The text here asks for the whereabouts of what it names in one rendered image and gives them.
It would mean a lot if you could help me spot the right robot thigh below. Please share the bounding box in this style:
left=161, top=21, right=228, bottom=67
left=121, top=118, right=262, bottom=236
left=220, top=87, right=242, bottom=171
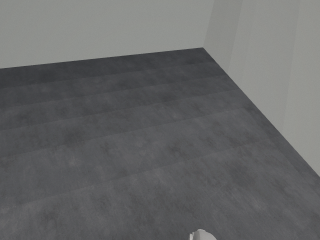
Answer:
left=188, top=230, right=217, bottom=240

